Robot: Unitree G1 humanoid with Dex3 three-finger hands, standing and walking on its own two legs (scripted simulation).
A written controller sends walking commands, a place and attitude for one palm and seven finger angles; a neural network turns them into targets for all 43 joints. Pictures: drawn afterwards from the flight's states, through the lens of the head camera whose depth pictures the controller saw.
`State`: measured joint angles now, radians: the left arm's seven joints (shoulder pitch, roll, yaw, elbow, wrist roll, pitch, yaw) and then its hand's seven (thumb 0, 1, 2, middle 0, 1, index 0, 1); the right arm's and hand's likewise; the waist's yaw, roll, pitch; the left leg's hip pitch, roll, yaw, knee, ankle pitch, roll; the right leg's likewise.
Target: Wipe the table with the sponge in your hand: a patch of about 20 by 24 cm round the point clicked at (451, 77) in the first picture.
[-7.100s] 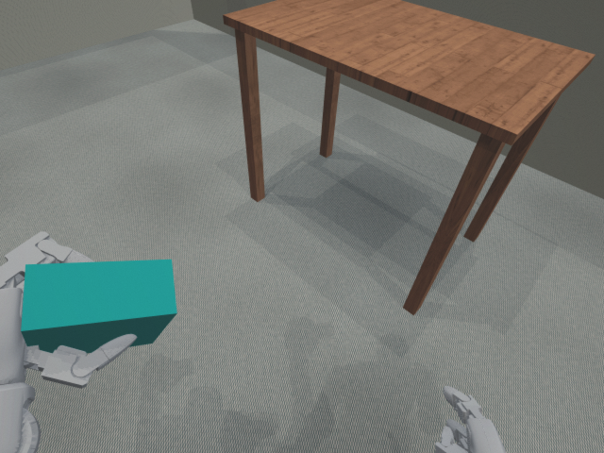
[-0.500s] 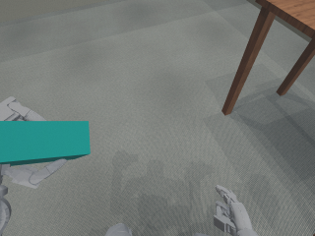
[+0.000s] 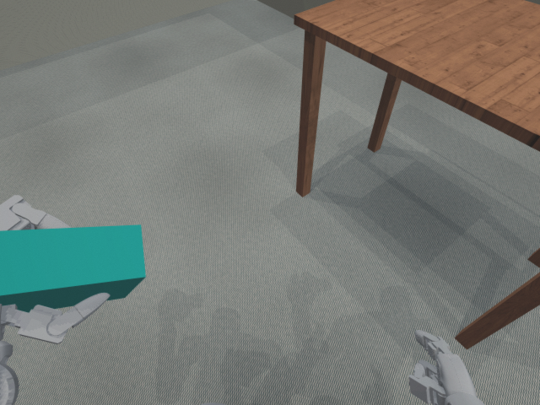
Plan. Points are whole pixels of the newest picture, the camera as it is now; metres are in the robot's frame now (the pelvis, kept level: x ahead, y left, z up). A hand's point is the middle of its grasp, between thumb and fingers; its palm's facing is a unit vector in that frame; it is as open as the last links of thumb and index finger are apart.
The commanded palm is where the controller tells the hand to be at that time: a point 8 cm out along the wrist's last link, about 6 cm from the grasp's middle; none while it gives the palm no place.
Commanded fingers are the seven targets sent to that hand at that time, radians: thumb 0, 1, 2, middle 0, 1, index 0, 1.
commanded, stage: turn to face it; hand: left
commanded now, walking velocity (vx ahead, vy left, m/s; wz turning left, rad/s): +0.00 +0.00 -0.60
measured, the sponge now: (94, 269) +0.23 +0.21 +0.16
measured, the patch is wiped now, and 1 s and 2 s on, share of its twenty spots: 0.00 0.00 0.00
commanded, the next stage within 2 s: take the last steps up to it in 1.92 s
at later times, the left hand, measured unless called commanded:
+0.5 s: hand (174, 268) +0.23 +0.12 +0.16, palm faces +0.10 -0.86 -0.49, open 9.7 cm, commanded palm +0.17 +0.18 +0.17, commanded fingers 0.00 0.10 1.30 -1.20 -1.60 -1.20 -1.60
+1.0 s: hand (257, 312) +0.19 +0.03 +0.15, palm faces -0.11 -0.91 -0.39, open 9.7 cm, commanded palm +0.17 +0.08 +0.17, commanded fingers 0.00 0.10 1.30 -1.20 -1.60 -1.20 -1.60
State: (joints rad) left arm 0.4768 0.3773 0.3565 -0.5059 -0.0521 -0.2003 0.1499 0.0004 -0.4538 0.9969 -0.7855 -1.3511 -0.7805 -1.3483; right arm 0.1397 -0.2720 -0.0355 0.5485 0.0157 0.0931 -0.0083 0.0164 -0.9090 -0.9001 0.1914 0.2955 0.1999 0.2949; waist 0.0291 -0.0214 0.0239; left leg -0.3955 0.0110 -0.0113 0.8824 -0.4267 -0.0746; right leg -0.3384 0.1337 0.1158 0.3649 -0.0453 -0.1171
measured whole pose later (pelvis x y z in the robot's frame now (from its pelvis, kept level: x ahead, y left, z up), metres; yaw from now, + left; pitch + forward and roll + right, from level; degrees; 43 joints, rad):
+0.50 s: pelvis -0.07 -0.03 -0.02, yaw -19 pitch -1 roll -2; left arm 0.38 0.43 0.38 -0.54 -0.01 -0.18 0.13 0.00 -0.45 1.00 -0.78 -1.35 -0.78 -1.35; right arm 0.24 -0.16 0.04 0.53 0.03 -0.01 0.03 0.02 -0.90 -0.90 0.20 0.30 0.21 0.30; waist 0.03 0.04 0.13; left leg -0.21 0.27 0.21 0.71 -0.43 -0.10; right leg -0.32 -0.02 -0.11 0.59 -0.22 0.03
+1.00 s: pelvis -0.13 -0.04 -0.02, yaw -38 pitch -1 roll +0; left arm 0.42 0.31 0.37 -0.47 -0.02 -0.16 0.15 0.00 -0.45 1.00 -0.78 -1.35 -0.78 -1.35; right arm 0.21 -0.18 0.01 0.54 0.03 0.00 0.00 0.02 -0.91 -0.90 0.19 0.30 0.20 0.30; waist 0.06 0.04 0.07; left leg -0.30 0.19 0.17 0.62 -0.28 -0.07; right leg -0.45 -0.03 -0.07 0.98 -0.47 0.06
